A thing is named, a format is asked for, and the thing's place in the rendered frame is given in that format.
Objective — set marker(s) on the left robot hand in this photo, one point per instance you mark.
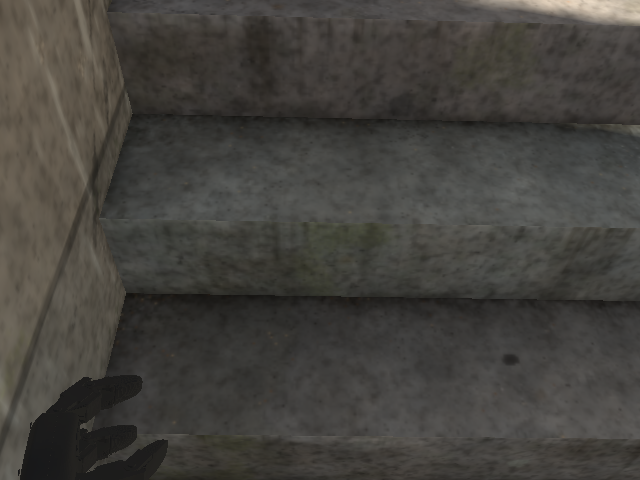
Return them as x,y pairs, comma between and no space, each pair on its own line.
57,449

